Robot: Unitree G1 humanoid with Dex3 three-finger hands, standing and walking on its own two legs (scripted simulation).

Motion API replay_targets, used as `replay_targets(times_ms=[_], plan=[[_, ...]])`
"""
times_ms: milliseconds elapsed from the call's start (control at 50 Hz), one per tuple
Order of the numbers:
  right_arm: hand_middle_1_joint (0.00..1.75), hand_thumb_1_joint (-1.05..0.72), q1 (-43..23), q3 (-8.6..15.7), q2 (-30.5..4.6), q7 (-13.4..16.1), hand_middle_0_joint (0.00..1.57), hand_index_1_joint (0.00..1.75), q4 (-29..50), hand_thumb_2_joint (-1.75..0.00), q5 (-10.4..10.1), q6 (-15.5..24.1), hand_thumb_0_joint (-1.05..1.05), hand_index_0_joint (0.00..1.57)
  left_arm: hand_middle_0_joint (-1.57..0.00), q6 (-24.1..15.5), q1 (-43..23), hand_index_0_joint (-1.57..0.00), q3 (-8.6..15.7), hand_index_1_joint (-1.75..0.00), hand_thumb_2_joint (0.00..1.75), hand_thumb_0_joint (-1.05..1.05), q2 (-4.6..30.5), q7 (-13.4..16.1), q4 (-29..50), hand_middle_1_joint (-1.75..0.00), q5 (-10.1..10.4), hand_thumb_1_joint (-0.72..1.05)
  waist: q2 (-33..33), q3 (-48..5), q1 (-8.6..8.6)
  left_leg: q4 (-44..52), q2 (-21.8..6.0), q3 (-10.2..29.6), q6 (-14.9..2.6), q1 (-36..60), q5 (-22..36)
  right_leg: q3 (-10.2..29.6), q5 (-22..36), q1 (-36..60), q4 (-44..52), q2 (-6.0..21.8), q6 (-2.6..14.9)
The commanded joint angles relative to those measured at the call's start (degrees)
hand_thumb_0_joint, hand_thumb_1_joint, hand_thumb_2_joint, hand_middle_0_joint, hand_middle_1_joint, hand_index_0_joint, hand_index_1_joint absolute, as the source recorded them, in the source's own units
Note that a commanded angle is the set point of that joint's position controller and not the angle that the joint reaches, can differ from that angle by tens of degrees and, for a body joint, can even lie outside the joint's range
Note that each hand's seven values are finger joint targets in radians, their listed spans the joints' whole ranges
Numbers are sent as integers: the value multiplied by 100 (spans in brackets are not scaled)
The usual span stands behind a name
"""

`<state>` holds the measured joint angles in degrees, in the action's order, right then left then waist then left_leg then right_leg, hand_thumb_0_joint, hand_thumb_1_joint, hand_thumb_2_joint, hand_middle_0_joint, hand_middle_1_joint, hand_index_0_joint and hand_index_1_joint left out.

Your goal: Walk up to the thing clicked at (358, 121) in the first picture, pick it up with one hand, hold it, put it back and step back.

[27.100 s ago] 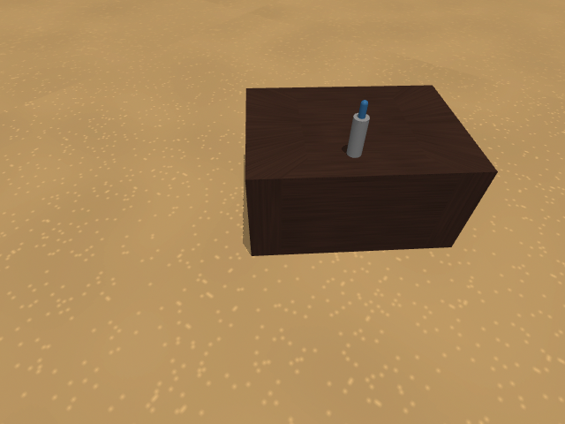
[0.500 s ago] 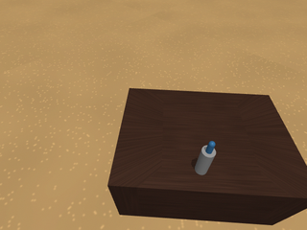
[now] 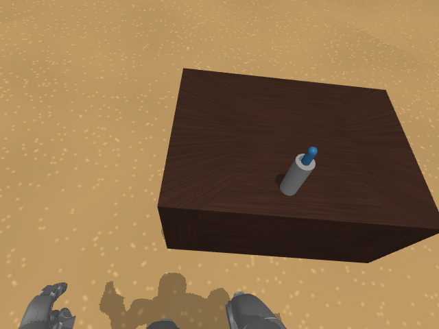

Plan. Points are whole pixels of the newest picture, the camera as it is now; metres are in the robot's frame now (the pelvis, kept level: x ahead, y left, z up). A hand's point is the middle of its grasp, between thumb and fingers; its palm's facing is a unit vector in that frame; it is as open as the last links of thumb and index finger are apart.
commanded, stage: step back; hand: right
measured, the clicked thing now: (299, 170) +0.53 -0.27 -0.19
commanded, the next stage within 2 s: none
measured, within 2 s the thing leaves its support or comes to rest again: neither
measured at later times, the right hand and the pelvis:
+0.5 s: hand out of the picture +0.00 -0.27 -0.14, palm faces -0.01 +0.92 -0.40, open 7.4 cm; pelvis -0.09 +0.01 +0.01, yaw -3 degrees
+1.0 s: hand out of the picture -0.14 -0.29 -0.14, palm faces +0.08 +0.90 -0.42, open 7.4 cm; pelvis -0.25 -0.01 +0.00, yaw -8 degrees
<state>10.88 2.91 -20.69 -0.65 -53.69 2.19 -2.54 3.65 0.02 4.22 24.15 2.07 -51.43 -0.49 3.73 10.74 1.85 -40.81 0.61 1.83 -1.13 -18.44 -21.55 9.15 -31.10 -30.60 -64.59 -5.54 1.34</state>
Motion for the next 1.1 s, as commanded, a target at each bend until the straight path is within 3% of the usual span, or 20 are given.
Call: replay_targets(times_ms=[0, 120, 180, 200, 220, 240, 320, 440, 520, 560, 580, 640, 740, 860, 940, 960, 980, 1000, 1040, 1080], plan=[[30, -90, -266, 395, -1499, 278, 20, 30, 679, -90, -12, 221, 0, 20, -20, -143, 512, -20, 232, -30, 90, 0, 911, 11, 379, -30, -13, 90, -1216, -1370, -221, 1052, -1572, 1478, -1394, 1578, 4147, 79, 37, -235, -355, 129, -184], [30, -90, 19, 384, -1591, 290, 20, 30, 766, -90, -100, 169, 0, 20, -20, -254, 601, -20, 252, -30, 90, 0, 691, -88, 620, -30, -38, 90, -1349, -1521, -26, 710, -1414, 1106, -1151, 1835, 4102, -619, 393, 636, 2265, 332, -167], [30, -90, -207, 297, -1465, 250, 20, 30, 844, -90, -202, 85, 0, 20, -20, -342, 1212, -20, 294, -30, 90, 0, 685, -71, 385, -30, -128, 90, -1062, -1764, -282, 80, -1085, 689, -710, 882, 3103, -726, 2397, 2227, 4316, 498, 19], [30, -90, -189, 222, -1263, 225, 20, 30, 906, -90, -262, 85, 0, 20, -20, -393, 1109, -20, 410, -30, 90, 0, 1148, -59, 455, -30, -210, 90, -174, -1687, -211, -305, -587, 545, -360, -256, 1986, 469, 3456, 2811, 4011, 1171, 273], [30, -90, -386, 204, -1125, 257, 20, 30, 976, -90, -293, 56, 0, 20, -20, -345, 914, -20, 476, -30, 90, 0, 1583, -90, 537, -30, -91, 90, 955, -1354, -370, -1313, 368, 22, -67, -702, -436, 1680, 4138, 2182, 4226, 2361, 1346], [30, -90, -488, 282, -1258, 314, 20, 30, 898, -90, -239, 4, 0, 20, -20, -388, 876, -20, 489, -30, 90, 0, 1649, -93, 686, -30, -142, 90, 898, -1096, -478, -2527, 331, 554, 22, -658, -1664, 2313, 4509, 1560, 4309, 2898, 1829], [30, -90, -14, 217, -1295, 314, 20, 30, 696, -90, -294, 98, 0, 20, -20, -327, 529, -20, 373, -30, 90, 0, 1025, -36, 895, -30, -83, 90, 377, -1126, -218, -2921, 545, 741, 157, -882, -909, 583, 4972, 1912, 3700, 1850, 1215], [30, -90, -101, 195, -1171, 282, 20, 30, 863, -90, -187, 148, 0, 20, -20, -254, 950, -20, 336, -30, 90, 0, 1025, 8, 1052, -30, -128, 90, 818, -1323, -436, -499, 101, 219, 164, -681, -872, 577, 5021, 2715, 3390, 1884, 1159], [30, -90, 397, 344, -1265, 210, 20, 30, 658, -90, -38, 251, 0, 20, -20, -122, 704, -20, 246, -30, 90, 0, 958, -80, 1214, -30, -36, 90, 301, -1431, -115, 1718, -120, 215, -52, 847, 1173, 329, 3271, 1461, 2671, 1400, 518], [30, -90, 53, 541, -2257, 138, 20, 30, 869, -90, -16, 251, 0, 20, -20, -110, 517, -20, 309, -30, 90, 0, 860, -15, 1259, -30, -6, 90, -1652, -1380, 72, 2198, -2381, 2825, -1437, 457, 2689, -230, -598, 450, 486, -112, -18], [30, -90, -135, 555, -2204, 153, 20, 30, 882, -90, -17, 265, 0, 20, -20, -97, 489, -20, 359, -30, 90, 0, 946, 35, 1157, -30, -85, 90, -1377, -1236, 46, 2291, -2572, 3065, -1736, -3, 2388, 298, -649, 535, -451, -117, -18], [30, -90, -683, 360, -1541, 237, 20, 30, 994, -90, -2, 296, 0, 20, -20, -95, 1080, -20, 380, -30, 90, 0, 893, -32, 873, -30, 14, 90, -984, -964, -450, 1805, -1575, 1336, -1096, 429, 2929, 357, 193, 69, -1020, -97, -49], [30, -90, -247, 402, -1447, 266, 20, 30, 1040, -90, -60, 299, 0, 20, -20, -106, 1190, -20, 384, -30, 90, 0, 845, -102, 847, -30, -76, 90, -1154, -1131, -162, 1638, -1544, 1066, -1314, 1283, 3101, 96, 281, 30, -459, -24, -381], [30, -90, -296, 453, -1671, 235, 20, 30, 1198, -90, -24, 212, 0, 20, -20, -114, 1445, -20, 354, -30, 90, 0, 791, -194, 773, -30, -68, 90, -1563, -1468, -119, 1614, -1631, 1044, -1203, 1134, 2047, -532, 235, 1007, 1682, 406, -280], [30, -90, -611, 393, -1648, 212, 20, 30, 1259, -90, -100, 62, 0, 20, -20, -177, 2263, -20, 415, -30, 90, 0, 825, -230, 316, -30, -128, 90, -1326, -1533, -482, 918, -1073, 609, -555, -80, 1274, -825, 1446, 2407, 4104, 510, 67], [30, -90, -460, 312, -1316, 206, 20, 30, 1272, -90, -148, 56, 0, 20, -20, -204, 2064, -20, 517, -30, 90, 0, 1171, -233, 416, -30, -254, 90, -352, -1146, -377, 199, -408, 492, -181, -1165, 201, 519, 889, 2454, 4394, 1244, 291], [30, -90, -762, 295, -1106, 279, 20, 30, 1412, -90, -198, 82, 0, 20, -20, -186, 1647, -20, 661, -30, 90, 0, 1892, -235, 689, -30, -222, 90, 1208, -839, -602, -1232, 567, 193, 158, -1351, -1177, 2057, 863, 1133, 4957, 2588, 1157], [30, -90, -804, 411, -1382, 341, 20, 30, 1343, -90, -168, 77, 0, 20, -20, -213, 1288, -20, 646, -30, 90, 0, 2003, -198, 883, -30, -243, 90, 1118, -472, -604, -2308, 295, 777, 214, -1118, -1389, 2563, 1176, 260, 5132, 3113, 1652], [30, -90, -255, 335, -1338, 323, 20, 30, 1036, -90, -233, 107, 0, 20, -20, -276, 521, -20, 441, -30, 90, 0, 1316, -124, 1020, -30, -178, 90, 295, -521, -67, -2820, 534, 912, 102, -1036, -750, 752, 2939, 651, 4287, 2156, 1148], [30, -90, -28, 263, -1235, 326, 20, 30, 954, -90, -233, 195, 0, 20, -20, -289, 598, -20, 445, -30, 90, 0, 1126, -81, 1052, -30, -217, 90, 576, -910, -99, -2704, 586, 608, 152, -1123, -529, 121, 4092, 1526, 3722, 1781, 925]])
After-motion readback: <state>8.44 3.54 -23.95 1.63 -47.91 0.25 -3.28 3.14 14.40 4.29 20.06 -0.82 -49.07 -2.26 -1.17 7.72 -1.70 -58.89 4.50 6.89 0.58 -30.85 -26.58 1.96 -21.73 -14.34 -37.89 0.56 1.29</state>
